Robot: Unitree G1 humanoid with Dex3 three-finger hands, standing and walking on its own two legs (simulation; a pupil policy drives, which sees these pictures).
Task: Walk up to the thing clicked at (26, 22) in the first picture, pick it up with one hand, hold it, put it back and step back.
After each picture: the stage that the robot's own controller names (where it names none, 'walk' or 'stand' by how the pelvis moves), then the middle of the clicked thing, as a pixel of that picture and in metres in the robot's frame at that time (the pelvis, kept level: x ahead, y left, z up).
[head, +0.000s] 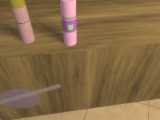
stand; (22, 20) +0.74 +0.30 +0.05
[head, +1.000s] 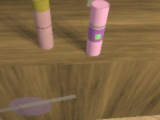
walk; (43, 24) +0.65 +0.16 +0.07
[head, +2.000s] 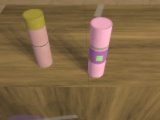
stand; (39, 41) +0.53 +0.18 +0.07
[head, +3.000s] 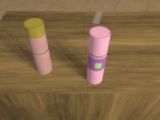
stand; (39, 49) +0.52 +0.19 +0.05
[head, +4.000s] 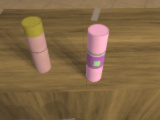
stand; (38, 47) +0.53 +0.19 +0.05
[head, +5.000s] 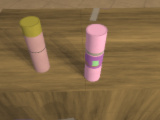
stand; (36, 47) +0.53 +0.19 +0.05
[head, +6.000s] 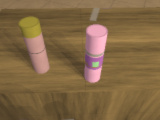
stand; (36, 48) +0.52 +0.19 +0.05
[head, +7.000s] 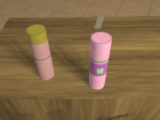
rise first; (42, 54) +0.51 +0.19 +0.05
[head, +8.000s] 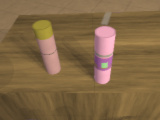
go down; (48, 49) +0.53 +0.18 +0.05
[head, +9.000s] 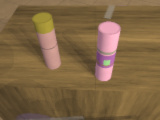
go down; (48, 44) +0.53 +0.18 +0.06
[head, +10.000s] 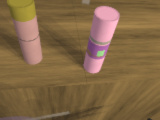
go down; (28, 34) +0.51 +0.16 +0.09
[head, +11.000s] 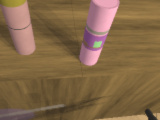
close in; (19, 22) +0.52 +0.17 +0.11
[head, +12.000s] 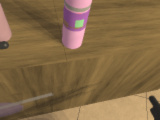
close; out of the picture +0.55 +0.19 +0.14
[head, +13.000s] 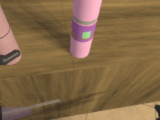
lift; out of the picture +0.47 +0.19 +0.13
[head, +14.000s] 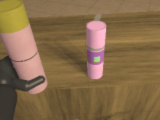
lift; (24, 53) +0.33 +0.16 +0.24
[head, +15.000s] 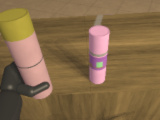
hold; (29, 59) +0.32 +0.14 +0.21
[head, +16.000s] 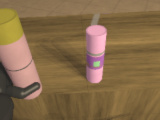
hold; (18, 61) +0.32 +0.17 +0.21
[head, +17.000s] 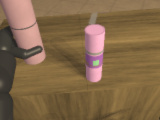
crouch; (23, 23) +0.41 +0.14 +0.27
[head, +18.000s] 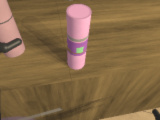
lower; out of the picture +0.50 +0.18 +0.18
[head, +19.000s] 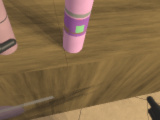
lower; out of the picture +0.51 +0.17 +0.14
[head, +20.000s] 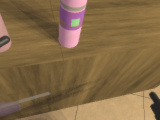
lower; out of the picture +0.51 +0.18 +0.14
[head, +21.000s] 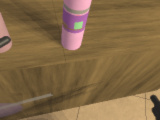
lower; out of the picture +0.51 +0.19 +0.14
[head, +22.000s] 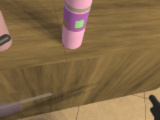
lower; out of the picture +0.52 +0.19 +0.14
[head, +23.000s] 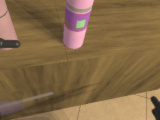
open; out of the picture +0.52 +0.17 +0.14
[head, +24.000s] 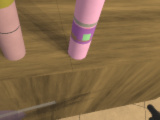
sink last; (6, 25) +0.50 +0.16 +0.12
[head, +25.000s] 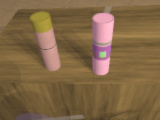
sink last; (47, 44) +0.52 +0.17 +0.10
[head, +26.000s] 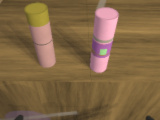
stand; (42, 39) +0.51 +0.16 +0.10
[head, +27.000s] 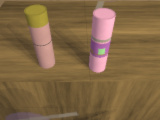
stand; (42, 40) +0.51 +0.16 +0.10
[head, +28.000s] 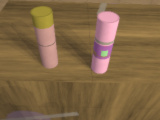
stand; (46, 40) +0.51 +0.15 +0.09
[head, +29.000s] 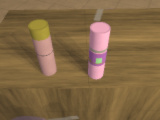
walk; (44, 50) +0.51 +0.16 +0.05
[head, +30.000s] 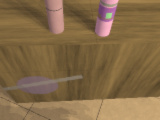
walk; (54, 6) +0.66 +0.12 +0.07
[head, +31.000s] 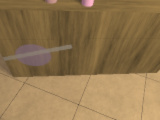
walk; out of the picture +0.94 +0.15 +0.07
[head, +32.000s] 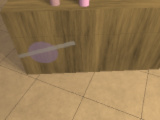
stand; out of the picture +1.14 +0.19 +0.06
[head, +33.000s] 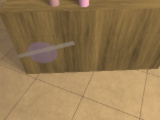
stand; out of the picture +1.13 +0.20 +0.05
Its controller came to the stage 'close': yes
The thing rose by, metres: 0.22
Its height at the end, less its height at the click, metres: +0.00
